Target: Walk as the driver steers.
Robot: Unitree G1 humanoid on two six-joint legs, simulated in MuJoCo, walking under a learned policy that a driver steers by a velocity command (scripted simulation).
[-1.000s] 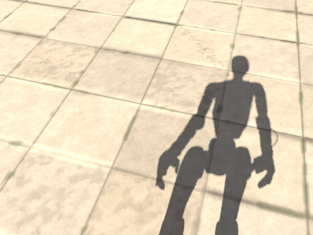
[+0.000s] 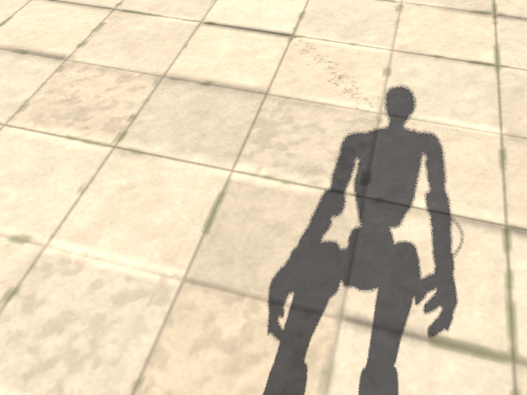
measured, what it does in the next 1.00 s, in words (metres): walks ahead: right foot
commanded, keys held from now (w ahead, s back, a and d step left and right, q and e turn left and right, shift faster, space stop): no key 0.18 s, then w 0.82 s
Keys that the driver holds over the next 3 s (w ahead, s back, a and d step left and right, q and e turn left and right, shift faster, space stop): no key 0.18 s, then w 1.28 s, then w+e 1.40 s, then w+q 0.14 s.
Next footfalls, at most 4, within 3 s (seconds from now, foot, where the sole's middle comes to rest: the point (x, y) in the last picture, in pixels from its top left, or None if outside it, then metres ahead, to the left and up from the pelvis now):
0.88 right None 0.44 -0.10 -0.78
1.44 left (228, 301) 0.77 0.13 -0.78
2.02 right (313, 223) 1.05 -0.13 -0.78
2.50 left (289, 149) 1.39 -0.06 -0.78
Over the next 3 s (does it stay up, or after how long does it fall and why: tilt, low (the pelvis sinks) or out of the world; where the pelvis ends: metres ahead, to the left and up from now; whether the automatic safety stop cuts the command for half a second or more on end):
stays up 1.37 -0.24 -0.01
